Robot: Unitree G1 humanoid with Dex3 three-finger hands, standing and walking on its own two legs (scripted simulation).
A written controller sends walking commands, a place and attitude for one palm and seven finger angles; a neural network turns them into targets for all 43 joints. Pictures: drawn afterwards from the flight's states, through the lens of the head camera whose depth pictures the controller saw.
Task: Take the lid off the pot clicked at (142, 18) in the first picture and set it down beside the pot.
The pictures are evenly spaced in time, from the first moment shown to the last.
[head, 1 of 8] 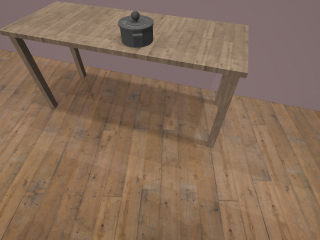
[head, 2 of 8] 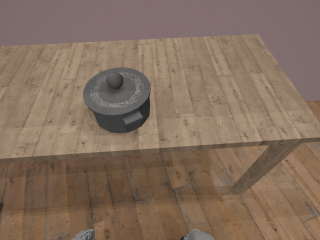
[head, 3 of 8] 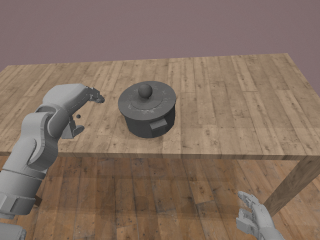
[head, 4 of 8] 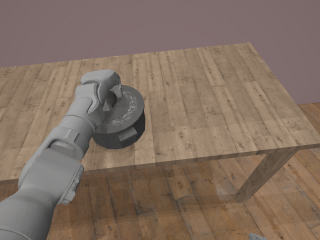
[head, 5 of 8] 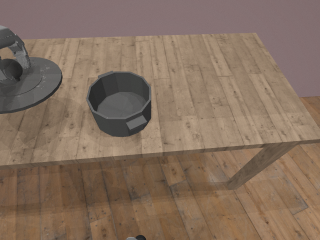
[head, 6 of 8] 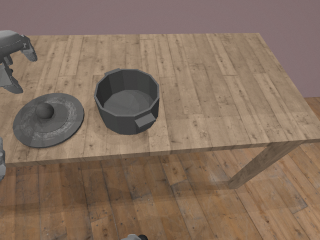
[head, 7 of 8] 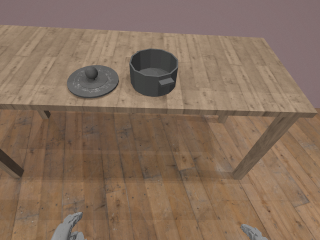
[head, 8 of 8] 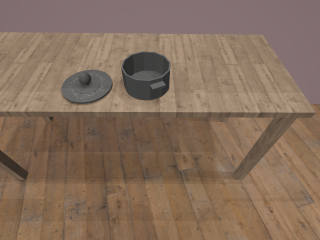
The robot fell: no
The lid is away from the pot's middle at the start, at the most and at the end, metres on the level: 0.00 0.25 0.24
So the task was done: yes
